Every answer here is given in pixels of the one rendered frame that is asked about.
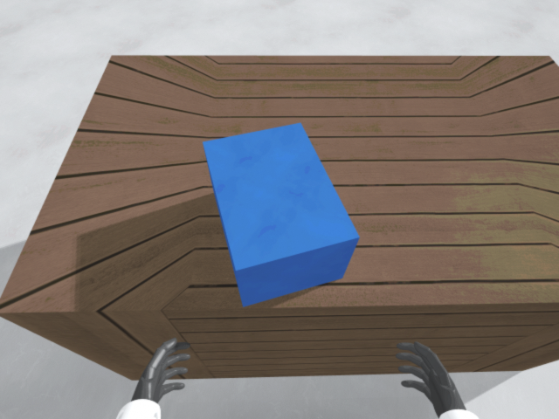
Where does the carton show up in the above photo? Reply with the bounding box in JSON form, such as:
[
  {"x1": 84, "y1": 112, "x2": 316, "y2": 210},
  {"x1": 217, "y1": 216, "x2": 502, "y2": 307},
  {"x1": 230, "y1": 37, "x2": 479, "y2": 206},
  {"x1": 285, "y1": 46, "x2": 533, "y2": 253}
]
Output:
[{"x1": 203, "y1": 123, "x2": 360, "y2": 307}]

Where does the left robot hand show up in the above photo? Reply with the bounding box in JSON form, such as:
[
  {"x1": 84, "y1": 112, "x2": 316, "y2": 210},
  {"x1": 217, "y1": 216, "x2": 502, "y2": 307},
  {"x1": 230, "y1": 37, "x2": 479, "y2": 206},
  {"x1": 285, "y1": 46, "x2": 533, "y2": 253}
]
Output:
[{"x1": 131, "y1": 338, "x2": 190, "y2": 404}]

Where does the pedestal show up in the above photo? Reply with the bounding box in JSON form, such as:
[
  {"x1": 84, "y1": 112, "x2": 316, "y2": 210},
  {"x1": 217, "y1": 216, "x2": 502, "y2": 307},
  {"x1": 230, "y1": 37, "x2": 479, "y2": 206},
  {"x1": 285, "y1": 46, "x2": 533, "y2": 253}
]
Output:
[{"x1": 0, "y1": 55, "x2": 559, "y2": 381}]

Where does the robot left forearm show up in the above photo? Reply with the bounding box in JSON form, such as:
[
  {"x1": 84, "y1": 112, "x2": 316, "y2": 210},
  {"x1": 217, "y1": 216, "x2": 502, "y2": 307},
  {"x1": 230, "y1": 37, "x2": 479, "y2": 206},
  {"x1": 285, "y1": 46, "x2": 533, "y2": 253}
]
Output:
[{"x1": 116, "y1": 399, "x2": 161, "y2": 419}]

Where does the right robot hand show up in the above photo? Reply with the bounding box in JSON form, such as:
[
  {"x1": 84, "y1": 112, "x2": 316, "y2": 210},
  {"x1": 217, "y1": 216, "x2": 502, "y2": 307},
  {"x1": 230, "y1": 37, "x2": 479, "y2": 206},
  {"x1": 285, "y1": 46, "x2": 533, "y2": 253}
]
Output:
[{"x1": 396, "y1": 341, "x2": 466, "y2": 419}]

